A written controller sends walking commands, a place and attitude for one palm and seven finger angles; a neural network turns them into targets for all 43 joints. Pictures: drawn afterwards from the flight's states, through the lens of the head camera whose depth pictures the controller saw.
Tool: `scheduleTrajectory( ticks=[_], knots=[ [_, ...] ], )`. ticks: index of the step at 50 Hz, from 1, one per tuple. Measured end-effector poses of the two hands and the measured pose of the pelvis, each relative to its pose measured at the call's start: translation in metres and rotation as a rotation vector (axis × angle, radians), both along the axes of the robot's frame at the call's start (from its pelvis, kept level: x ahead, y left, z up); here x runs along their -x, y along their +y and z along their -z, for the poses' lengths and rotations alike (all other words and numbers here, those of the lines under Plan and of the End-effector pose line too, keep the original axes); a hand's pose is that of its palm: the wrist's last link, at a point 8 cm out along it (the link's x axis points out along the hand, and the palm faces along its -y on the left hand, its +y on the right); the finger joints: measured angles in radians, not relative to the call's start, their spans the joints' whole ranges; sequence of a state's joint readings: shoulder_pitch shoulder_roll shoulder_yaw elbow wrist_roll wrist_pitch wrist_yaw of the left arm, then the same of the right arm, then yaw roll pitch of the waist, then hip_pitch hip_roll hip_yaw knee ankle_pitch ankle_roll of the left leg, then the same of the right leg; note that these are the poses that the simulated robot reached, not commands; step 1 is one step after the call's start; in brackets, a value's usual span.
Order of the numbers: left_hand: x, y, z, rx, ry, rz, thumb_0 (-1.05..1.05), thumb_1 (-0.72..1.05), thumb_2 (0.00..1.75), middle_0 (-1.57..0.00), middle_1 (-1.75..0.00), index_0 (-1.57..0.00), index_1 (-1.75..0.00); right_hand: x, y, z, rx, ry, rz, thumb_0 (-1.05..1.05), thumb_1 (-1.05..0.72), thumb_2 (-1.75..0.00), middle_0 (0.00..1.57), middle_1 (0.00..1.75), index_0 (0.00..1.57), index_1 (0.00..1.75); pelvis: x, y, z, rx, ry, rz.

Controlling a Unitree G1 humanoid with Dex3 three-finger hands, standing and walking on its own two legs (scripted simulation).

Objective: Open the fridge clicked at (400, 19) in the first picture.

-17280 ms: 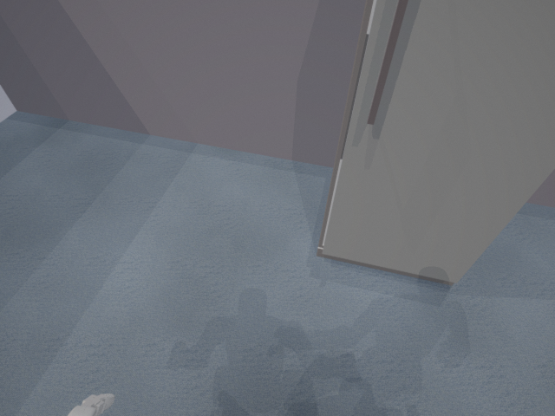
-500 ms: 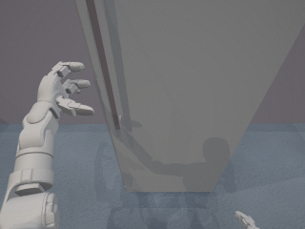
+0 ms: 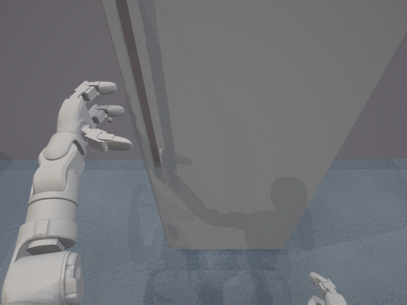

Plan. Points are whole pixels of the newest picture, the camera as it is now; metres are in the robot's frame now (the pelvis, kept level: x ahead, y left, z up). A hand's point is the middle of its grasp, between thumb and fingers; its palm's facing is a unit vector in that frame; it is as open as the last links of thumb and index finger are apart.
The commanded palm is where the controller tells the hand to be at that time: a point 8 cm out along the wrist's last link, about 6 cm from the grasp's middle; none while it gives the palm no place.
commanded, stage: move the hooked fingers beside the handle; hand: left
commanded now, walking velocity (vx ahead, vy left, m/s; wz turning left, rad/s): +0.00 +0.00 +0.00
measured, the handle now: (143, 81) +0.47 +0.14 +0.22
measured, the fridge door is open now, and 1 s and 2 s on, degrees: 0 0 0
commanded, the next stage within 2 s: feel for the door with the fingertips in 1.28 s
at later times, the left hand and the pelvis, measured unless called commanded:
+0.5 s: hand (106, 111) +0.40 +0.20 +0.20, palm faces +0.06 -1.00 +0.01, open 14.0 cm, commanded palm +0.37 +0.25 +0.18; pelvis +0.00 +0.00 +0.00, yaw +0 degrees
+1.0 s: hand (116, 120) +0.41 +0.19 +0.17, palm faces +0.06 -1.00 +0.00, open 14.0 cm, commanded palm +0.38 +0.25 +0.19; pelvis +0.01 +0.00 +0.00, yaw -1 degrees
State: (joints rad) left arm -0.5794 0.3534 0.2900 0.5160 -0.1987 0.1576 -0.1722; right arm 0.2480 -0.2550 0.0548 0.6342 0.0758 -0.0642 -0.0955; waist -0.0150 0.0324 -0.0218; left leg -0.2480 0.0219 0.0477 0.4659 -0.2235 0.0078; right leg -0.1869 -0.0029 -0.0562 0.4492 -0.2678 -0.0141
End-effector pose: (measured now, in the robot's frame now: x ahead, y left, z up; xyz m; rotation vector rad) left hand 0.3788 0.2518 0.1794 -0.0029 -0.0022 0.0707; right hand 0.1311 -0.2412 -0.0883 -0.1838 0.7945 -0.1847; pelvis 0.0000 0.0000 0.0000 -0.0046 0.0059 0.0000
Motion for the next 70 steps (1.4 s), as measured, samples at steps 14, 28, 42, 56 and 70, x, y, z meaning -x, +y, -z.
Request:
scheduleTrajectory(
  ticks=[14,28,42,56,70],
  knots=[
    [0.005,0.009,0.009,-0.01,0.052,0.011,-0.02,-0.5,0.3,-0.3,-1.2,-0.3,-1.2,0.016,-0.013,0.006,0.011,0.044,0.034,0.01,-0.91,-0.9,0.2,0.3,0.2,0.3,-0.002,-0.001,0.0,0.001,0.001,0.001],
    [0.0,0.007,-0.002,0.005,0.059,0.003,-0.01,-0.5,0.3,-0.3,-1.2,-0.3,-1.2,-0.007,-0.005,-0.002,-0.011,-0.024,0.007,0.01,-0.91,-0.9,0.2,0.3,0.2,0.3,-0.003,-0.004,0.0,-0.001,0.002,0.0],
    [-0.012,-0.007,-0.018,0.002,-0.035,0.038,-0.02,-0.5,0.3,-0.3,-1.2,-0.3,-1.2,-0.001,-0.006,0.005,0.007,0.024,0.0,0.01,-0.91,-0.9,0.2,0.3,0.2,0.3,-0.005,-0.004,0.001,0.001,0.008,-0.011],
    [-0.006,0.005,-0.014,-0.005,-0.098,-0.015,-0.02,-0.5,0.3,-0.3,-1.2,-0.3,-1.2,0.006,-0.012,0.005,0.009,0.051,0.032,0.01,-0.91,-0.9,0.2,0.3,0.2,0.3,-0.014,-0.005,0.001,-0.002,0.005,0.008],
    [0.004,-0.01,-0.002,0.009,-0.051,0.025,-0.02,-0.5,0.3,-0.3,-1.2,-0.3,-1.2,-0.021,-0.004,-0.002,0.004,-0.02,-0.006,0.01,-0.91,-0.9,0.2,0.3,0.2,0.3,-0.012,-0.002,0.001,-0.002,0.003,-0.001]
  ],
)
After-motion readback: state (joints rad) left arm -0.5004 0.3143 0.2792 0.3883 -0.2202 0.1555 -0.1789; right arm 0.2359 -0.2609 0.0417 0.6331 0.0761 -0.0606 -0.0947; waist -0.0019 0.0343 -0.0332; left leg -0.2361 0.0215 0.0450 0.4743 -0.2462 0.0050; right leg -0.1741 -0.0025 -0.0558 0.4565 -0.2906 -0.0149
